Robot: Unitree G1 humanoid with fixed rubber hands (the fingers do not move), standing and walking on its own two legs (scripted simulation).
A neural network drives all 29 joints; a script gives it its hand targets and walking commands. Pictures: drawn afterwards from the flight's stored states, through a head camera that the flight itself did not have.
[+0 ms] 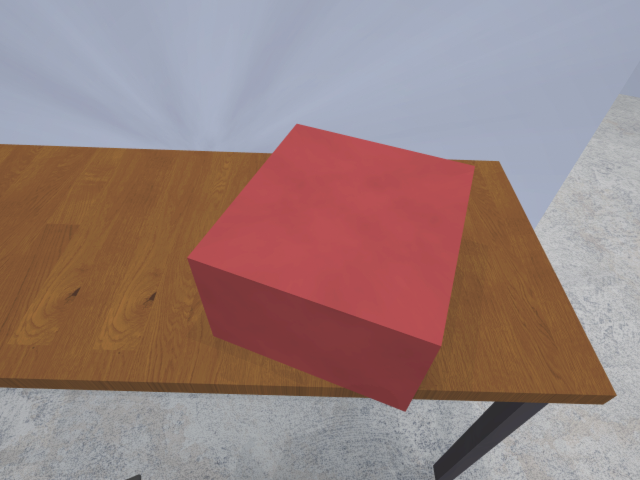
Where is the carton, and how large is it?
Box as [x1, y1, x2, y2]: [187, 124, 474, 411]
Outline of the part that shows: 296,124 187,257 213,335 405,411 441,344 474,166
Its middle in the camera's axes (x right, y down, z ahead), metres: +0.04 +0.02 +0.59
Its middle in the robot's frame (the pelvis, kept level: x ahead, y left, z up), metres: +0.45 -0.02 +0.03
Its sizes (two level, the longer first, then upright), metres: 0.318 0.293 0.183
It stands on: a table, 0.70 m high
